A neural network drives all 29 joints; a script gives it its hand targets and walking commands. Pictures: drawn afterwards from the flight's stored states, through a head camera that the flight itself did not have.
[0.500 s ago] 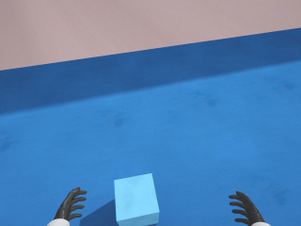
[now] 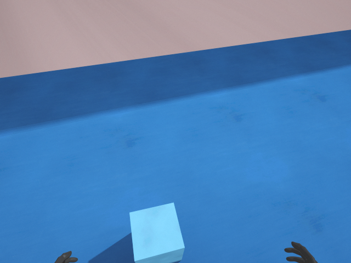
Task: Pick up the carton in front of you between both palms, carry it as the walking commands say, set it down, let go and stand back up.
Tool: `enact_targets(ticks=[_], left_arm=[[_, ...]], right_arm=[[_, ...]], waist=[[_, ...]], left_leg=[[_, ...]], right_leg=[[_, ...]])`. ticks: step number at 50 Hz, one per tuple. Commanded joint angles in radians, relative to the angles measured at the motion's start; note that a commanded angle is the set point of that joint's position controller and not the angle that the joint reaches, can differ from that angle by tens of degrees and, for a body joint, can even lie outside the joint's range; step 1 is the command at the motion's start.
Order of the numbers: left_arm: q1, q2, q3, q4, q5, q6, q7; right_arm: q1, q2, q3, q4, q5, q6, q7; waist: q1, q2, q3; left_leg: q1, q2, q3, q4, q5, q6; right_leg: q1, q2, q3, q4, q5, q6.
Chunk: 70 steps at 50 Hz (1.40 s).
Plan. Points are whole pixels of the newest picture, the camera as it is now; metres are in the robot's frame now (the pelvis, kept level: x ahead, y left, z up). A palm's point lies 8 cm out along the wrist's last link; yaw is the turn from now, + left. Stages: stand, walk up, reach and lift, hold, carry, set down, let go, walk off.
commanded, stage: stand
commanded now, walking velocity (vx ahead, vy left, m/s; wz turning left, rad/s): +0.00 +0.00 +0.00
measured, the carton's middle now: (156, 237) +0.35 +0.09 -0.65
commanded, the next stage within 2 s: none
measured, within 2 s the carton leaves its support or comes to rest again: neither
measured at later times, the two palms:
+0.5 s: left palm out of the picture +0.08 +0.30 -0.10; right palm out of the picture +0.09 -0.31 -0.08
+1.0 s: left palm out of the picture +0.05 +0.30 -0.10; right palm out of the picture +0.07 -0.32 -0.09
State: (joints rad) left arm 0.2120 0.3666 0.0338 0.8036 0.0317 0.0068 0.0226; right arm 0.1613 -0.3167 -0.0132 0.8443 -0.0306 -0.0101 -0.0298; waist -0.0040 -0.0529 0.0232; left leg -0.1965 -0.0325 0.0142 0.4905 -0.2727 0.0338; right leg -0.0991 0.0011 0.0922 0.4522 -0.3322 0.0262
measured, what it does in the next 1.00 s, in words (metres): stands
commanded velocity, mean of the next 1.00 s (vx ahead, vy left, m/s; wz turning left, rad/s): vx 0.00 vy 0.00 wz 0.00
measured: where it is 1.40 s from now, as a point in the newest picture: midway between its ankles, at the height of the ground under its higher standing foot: outside the picture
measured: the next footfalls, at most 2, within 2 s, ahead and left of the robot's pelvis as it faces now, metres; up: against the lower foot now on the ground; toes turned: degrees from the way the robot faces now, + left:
none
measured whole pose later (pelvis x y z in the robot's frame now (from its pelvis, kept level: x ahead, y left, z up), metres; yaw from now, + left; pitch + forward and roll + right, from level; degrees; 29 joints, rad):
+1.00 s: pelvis -0.03 +0.00 +0.01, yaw +0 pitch -3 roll +0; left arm 0.17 0.39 0.01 0.99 0.02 -0.01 0.01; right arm 0.10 -0.38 -0.01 1.05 -0.02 -0.01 -0.01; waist -0.01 -0.02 0.03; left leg -0.14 -0.03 0.01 0.37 -0.17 0.03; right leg -0.05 0.00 0.09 0.35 -0.24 0.02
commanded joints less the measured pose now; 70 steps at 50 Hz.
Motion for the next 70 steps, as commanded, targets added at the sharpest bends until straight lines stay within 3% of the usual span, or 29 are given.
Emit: enact_targets(ticks=[1,2,3,5,6,7,10,12,17,19,22,24,25,26,35,42,47,49,51,52,54,55,58,63,64,66,67,69,70], left_arm=[[-0.04,0.101,0.02,-0.045,0.002,0.001,0.008],[-0.015,0.125,0.025,-0.035,0.007,-0.001,0.006],[-0.006,0.129,0.019,-0.028,0.003,-0.005,0.005],[-0.03,0.121,0.023,-0.026,0.002,-0.015,0.008],[-0.014,0.146,0.016,0.004,-0.009,-0.015,0.011],[-0.002,0.149,0.031,0.005,-0.006,-0.014,0.013],[-0.022,0.133,0.024,0.013,-0.006,-0.008,0.012],[-0.048,0.137,0.017,0.024,-0.006,-0.023,0.006],[-0.041,0.16,0.014,0.054,0.004,-0.024,0.004],[-0.049,0.181,0.03,0.056,-0.01,-0.023,0.003],[-0.038,0.167,0.01,0.074,-0.011,-0.022,0.004],[-0.068,0.147,0.009,0.074,-0.005,-0.017,0.003],[-0.043,0.172,0.017,0.06,-0.007,-0.024,0.007],[-0.067,0.177,0.015,0.078,-0.011,-0.023,0.01],[-0.072,0.175,0.016,0.092,-0.01,-0.023,0.001],[-0.055,0.177,0.013,0.125,-0.011,-0.02,-0.004],[-0.068,0.17,-0.007,0.133,-0.017,-0.033,-0.008],[-0.056,0.183,0.004,0.149,-0.017,-0.029,-0.002],[-0.075,0.221,0.009,0.148,-0.023,-0.02,-0.007],[-0.043,0.224,0.01,0.169,-0.019,-0.021,-0.005],[-0.063,0.194,0.002,0.142,0.002,-0.027,-0.01],[-0.099,0.172,-0.006,0.133,-0.013,-0.019,-0.01],[-0.08,0.221,0.014,0.164,-0.018,-0.018,-0.004],[-0.054,0.198,-0.002,0.177,-0.018,-0.036,-0.005],[-0.073,0.175,-0.007,0.173,-0.022,-0.021,-0.004],[-0.071,0.192,-0.005,0.151,-0.027,-0.029,-0.009],[-0.098,0.207,0.004,0.16,-0.028,-0.03,-0.012],[-0.061,0.207,0.003,0.172,-0.024,-0.027,-0.005],[-0.07,0.24,0.016,0.181,-0.013,-0.026,-0.005]], right_arm=[[-0.041,-0.197,-0.039,-0.031,0.004,-0.014,-0.01],[-0.023,-0.182,-0.036,-0.009,0.001,-0.015,-0.01],[-0.029,-0.213,-0.042,-0.013,-0.003,-0.003,-0.008],[-0.043,-0.192,-0.04,-0.009,0.002,-0.006,-0.008],[-0.072,-0.185,-0.041,0.005,0.009,-0.006,-0.002],[-0.042,-0.174,-0.032,0.025,0.004,-0.01,-0.006],[-0.053,-0.186,-0.034,0.03,0.01,-0.01,-0.002],[-0.081,-0.199,-0.034,0.041,0.003,-0.007,0.0],[-0.096,-0.185,-0.026,0.077,0.009,-0.015,0.007],[-0.104,-0.222,-0.029,0.075,0.006,-0.007,0.009],[-0.091,-0.226,-0.034,0.087,0.012,-0.008,0.008],[-0.066,-0.212,-0.025,0.101,0.019,-0.01,0.0],[-0.09,-0.208,-0.023,0.098,0.003,-0.014,0.001],[-0.095,-0.221,-0.025,0.107,0.003,-0.011,0.009],[-0.094,-0.255,-0.032,0.126,0.008,-0.001,0.015],[-0.136,-0.246,-0.035,0.149,0.008,-0.006,0.015],[-0.093,-0.226,-0.023,0.148,0.019,-0.013,0.017],[-0.143,-0.247,-0.019,0.144,0.01,-0.017,0.019],[-0.106,-0.238,-0.024,0.164,0.028,-0.011,0.02],[-0.103,-0.24,-0.023,0.176,0.014,-0.007,0.017],[-0.089,-0.261,-0.017,0.174,0.015,-0.01,0.018],[-0.088,-0.265,-0.027,0.166,0.023,-0.011,0.017],[-0.114,-0.218,-0.018,0.156,0.002,-0.014,0.014],[-0.131,-0.26,-0.029,0.185,0.027,-0.008,0.015],[-0.148,-0.257,-0.021,0.169,0.026,-0.01,0.011],[-0.107,-0.233,-0.015,0.194,0.024,-0.015,0.019],[-0.119,-0.238,-0.012,0.187,0.019,-0.017,0.019],[-0.132,-0.229,-0.014,0.171,0.026,-0.016,0.011],[-0.126,-0.261,-0.019,0.188,0.015,-0.011,0.014]], waist=[[-0.006,0.111,-0.034],[-0.004,0.088,-0.064],[-0.002,0.159,-0.093],[0.002,0.019,-0.077],[0.003,0.041,-0.011],[0.01,-0.02,-0.051],[-0.003,0.077,-0.044],[-0.001,-0.004,-0.044],[-0.007,0.07,0.005],[0.004,0.005,-0.009],[0.013,0.071,-0.054],[-0.021,0.077,-0.015],[-0.002,0.014,-0.003],[-0.009,0.089,0.05],[-0.008,0.008,-0.03],[0.002,0.067,0.052],[-0.017,0.029,-0.049],[0.027,0.035,0.045],[-0.009,0.074,0.051],[0.0,-0.003,0.074],[-0.006,0.116,0.029],[-0.027,0.067,-0.038],[-0.003,0.028,0.007],[0.001,0.021,-0.005],[0.0,0.077,0.008],[0.024,0.029,-0.023],[0.0,0.025,-0.049],[0.001,0.123,-0.058],[0.013,0.063,-0.036]], left_leg=[[0.114,0.131,-0.129,-0.069,0.375,-0.012],[0.102,0.131,-0.154,-0.115,0.29,-0.017],[0.117,0.14,-0.133,-0.103,0.329,0.002],[0.102,0.137,-0.136,-0.092,0.409,-0.024],[0.098,0.121,-0.106,-0.09,0.406,-0.02],[0.103,0.116,-0.102,-0.069,0.39,-0.021],[0.107,0.112,-0.099,-0.101,0.271,-0.014],[0.106,0.123,-0.111,-0.101,0.241,-0.007],[0.095,0.113,-0.134,-0.145,0.166,-0.007],[0.112,0.121,-0.108,-0.152,0.22,-0.012],[0.155,0.124,-0.112,-0.134,0.265,-0.001],[0.129,0.13,-0.116,-0.172,0.284,-0.013],[0.138,0.123,-0.126,-0.162,0.232,-0.005],[0.113,0.132,-0.131,-0.164,0.246,-0.003],[0.136,0.129,-0.131,-0.177,0.155,-0.014],[0.047,0.133,-0.155,-0.234,0.012,-0.019],[0.126,0.126,-0.128,-0.177,0.128,-0.012],[0.064,0.128,-0.138,-0.198,0.15,-0.01],[0.093,0.135,-0.141,-0.207,0.106,-0.015],[0.067,0.141,-0.151,-0.206,0.069,-0.004],[0.109,0.123,-0.128,-0.195,0.115,-0.009],[0.102,0.137,-0.152,-0.214,0.119,-0.012],[0.086,0.142,-0.154,-0.207,0.193,-0.01],[0.15,0.145,-0.153,-0.188,0.26,-0.002],[0.114,0.133,-0.148,-0.166,0.269,-0.003],[0.128,0.146,-0.155,-0.165,0.246,-0.009],[0.129,0.142,-0.13,-0.15,0.308,-0.013],[0.148,0.151,-0.153,-0.149,0.371,-0.018],[0.14,0.14,-0.134,-0.162,0.345,-0.015]], right_leg=[[-0.11,-0.051,0.03,-0.032,0.262,-0.021],[-0.046,-0.049,0.022,-0.027,0.208,-0.028],[-0.058,-0.05,0.031,-0.04,0.225,-0.024],[-0.011,-0.071,0.045,-0.055,0.327,-0.016],[-0.049,-0.077,0.057,-0.075,0.371,-0.023],[-0.036,-0.08,0.065,-0.06,0.389,-0.03],[-0.045,-0.088,0.063,-0.092,0.28,-0.041],[-0.031,-0.081,0.067,-0.111,0.257,-0.035],[-0.063,-0.087,0.077,-0.137,0.217,-0.039],[-0.057,-0.088,0.065,-0.126,0.235,-0.027],[-0.034,-0.092,0.074,-0.128,0.269,-0.027],[-0.046,-0.088,0.08,-0.132,0.252,-0.032],[-0.062,-0.082,0.075,-0.132,0.266,-0.028],[-0.089,-0.086,0.067,-0.143,0.217,-0.028],[-0.061,-0.077,0.065,-0.138,0.209,-0.024],[-0.068,-0.083,0.08,-0.163,0.119,-0.038],[-0.019,-0.093,0.074,-0.169,0.213,-0.04],[-0.058,-0.099,0.076,-0.166,0.169,-0.039],[-0.099,-0.101,0.087,-0.191,0.119,-0.037],[-0.084,-0.098,0.092,-0.208,0.096,-0.049],[-0.056,-0.099,0.086,-0.183,0.166,-0.05],[-0.028,-0.091,0.069,-0.168,0.171,-0.048],[-0.037,-0.102,0.074,-0.161,0.218,-0.045],[-0.073,-0.109,0.079,-0.144,0.245,-0.043],[-0.045,-0.11,0.071,-0.17,0.273,-0.047],[-0.028,-0.119,0.075,-0.163,0.233,-0.055],[0.003,-0.121,0.073,-0.159,0.305,-0.043],[-0.007,-0.107,0.075,-0.159,0.321,-0.043],[0.006,-0.114,0.057,-0.152,0.32,-0.039]])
